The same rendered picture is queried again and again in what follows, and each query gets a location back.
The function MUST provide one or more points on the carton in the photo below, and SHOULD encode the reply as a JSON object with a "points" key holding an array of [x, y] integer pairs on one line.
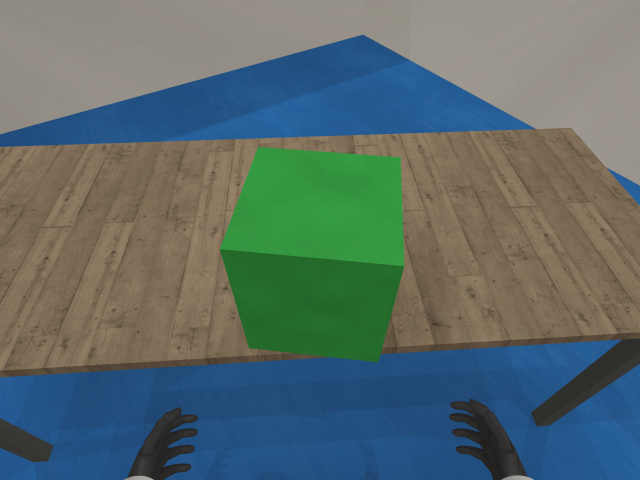
{"points": [[314, 252]]}

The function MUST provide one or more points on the right robot hand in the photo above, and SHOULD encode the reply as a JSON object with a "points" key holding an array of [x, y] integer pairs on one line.
{"points": [[498, 453]]}

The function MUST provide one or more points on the left robot hand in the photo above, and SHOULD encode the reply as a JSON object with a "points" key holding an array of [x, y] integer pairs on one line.
{"points": [[154, 454]]}

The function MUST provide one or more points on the table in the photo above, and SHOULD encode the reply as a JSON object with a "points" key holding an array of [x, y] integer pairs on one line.
{"points": [[110, 254]]}

